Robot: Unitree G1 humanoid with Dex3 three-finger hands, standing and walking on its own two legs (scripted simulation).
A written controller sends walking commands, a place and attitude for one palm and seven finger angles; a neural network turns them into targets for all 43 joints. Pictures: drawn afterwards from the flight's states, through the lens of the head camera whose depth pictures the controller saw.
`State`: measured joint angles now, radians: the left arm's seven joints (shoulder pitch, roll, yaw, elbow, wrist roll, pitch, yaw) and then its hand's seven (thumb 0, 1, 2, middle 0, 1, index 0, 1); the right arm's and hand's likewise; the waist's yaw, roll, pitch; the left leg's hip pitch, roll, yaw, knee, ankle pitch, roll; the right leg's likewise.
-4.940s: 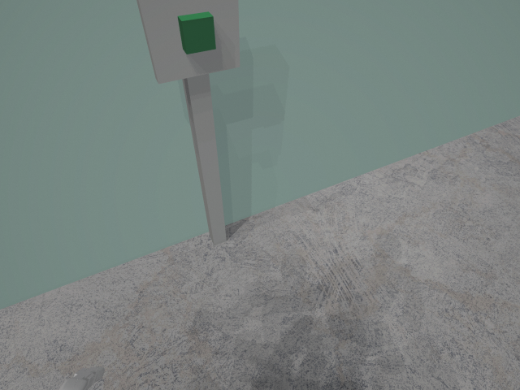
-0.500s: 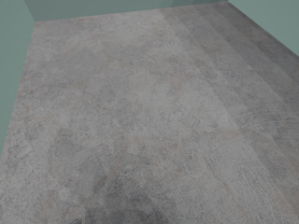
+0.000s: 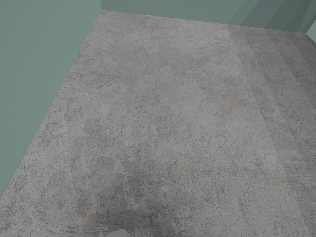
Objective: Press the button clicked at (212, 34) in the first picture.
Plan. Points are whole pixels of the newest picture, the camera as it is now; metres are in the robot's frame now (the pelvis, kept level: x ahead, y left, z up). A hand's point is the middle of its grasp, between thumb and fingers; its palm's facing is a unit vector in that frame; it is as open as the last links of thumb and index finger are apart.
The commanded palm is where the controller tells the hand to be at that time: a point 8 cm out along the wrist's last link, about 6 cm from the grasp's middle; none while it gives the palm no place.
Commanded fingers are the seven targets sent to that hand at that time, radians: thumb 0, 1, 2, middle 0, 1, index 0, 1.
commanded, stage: turn to face it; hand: left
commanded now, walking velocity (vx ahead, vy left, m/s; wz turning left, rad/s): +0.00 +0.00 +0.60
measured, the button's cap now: out of the picture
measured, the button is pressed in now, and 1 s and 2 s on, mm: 0 0 0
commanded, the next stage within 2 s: none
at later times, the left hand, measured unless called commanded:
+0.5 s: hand out of the picture +0.02 +0.17 -0.13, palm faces +0.31 -0.91 -0.29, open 7.3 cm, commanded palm none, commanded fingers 0.00 0.90 0.90 -0.20 -0.30 -0.20 -0.30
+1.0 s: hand out of the picture -0.18 +0.15 -0.17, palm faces +0.63 -0.74 -0.24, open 7.4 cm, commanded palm none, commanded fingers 0.00 0.90 0.90 -0.20 -0.30 -0.20 -0.30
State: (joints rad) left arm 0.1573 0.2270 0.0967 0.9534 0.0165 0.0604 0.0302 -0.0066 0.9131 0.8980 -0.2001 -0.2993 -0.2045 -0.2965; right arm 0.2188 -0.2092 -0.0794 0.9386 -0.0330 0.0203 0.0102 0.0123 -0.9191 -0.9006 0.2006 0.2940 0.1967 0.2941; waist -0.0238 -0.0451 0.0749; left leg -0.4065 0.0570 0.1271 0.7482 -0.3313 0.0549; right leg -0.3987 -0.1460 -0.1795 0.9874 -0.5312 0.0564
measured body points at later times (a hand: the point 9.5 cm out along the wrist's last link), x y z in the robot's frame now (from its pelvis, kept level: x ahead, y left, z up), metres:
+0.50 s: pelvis -0.03 -0.05 +0.01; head +0.00 -0.07 +0.46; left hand +0.01 +0.22 -0.10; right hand +0.11 -0.28 -0.14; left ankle +0.04 +0.08 -0.70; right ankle -0.01 -0.17 -0.72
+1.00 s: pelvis -0.06 -0.04 +0.01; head -0.04 +0.01 +0.45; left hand -0.21 +0.18 -0.15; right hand +0.20 -0.17 -0.11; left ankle -0.12 +0.04 -0.72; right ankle -0.01 -0.17 -0.69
